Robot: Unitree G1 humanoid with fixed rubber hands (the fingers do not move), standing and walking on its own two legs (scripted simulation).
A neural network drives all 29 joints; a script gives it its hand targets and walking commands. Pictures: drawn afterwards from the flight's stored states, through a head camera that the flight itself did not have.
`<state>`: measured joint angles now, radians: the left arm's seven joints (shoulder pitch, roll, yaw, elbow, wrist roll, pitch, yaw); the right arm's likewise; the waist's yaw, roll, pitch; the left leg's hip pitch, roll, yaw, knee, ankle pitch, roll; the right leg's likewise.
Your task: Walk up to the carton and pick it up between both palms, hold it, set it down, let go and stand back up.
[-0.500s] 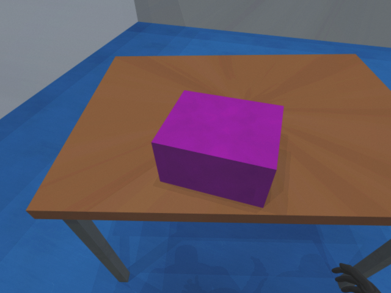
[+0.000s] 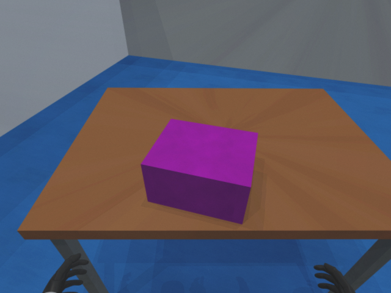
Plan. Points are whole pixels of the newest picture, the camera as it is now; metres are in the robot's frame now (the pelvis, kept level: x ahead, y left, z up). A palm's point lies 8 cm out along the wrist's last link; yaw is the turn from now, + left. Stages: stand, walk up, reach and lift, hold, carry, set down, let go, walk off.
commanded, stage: reach and lift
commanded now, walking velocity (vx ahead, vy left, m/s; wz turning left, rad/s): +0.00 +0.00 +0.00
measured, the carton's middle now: (203, 166) +0.47 -0.02 +0.02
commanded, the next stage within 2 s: none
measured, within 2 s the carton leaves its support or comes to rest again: neither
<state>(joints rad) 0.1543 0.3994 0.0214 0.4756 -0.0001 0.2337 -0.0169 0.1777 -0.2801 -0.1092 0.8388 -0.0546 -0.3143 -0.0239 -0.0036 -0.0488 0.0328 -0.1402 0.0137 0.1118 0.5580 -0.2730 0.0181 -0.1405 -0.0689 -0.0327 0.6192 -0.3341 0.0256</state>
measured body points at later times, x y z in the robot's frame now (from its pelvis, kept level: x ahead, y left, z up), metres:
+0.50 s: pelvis +0.01 +0.03 +0.01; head -0.03 +0.03 +0.46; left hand +0.20 +0.29 +0.00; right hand +0.16 -0.24 +0.00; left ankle +0.03 +0.11 -0.73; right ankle +0.01 -0.13 -0.73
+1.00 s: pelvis +0.03 +0.02 +0.02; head +0.01 +0.03 +0.47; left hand +0.24 +0.26 +0.05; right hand +0.19 -0.23 +0.06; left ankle +0.03 +0.11 -0.73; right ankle +0.01 -0.13 -0.73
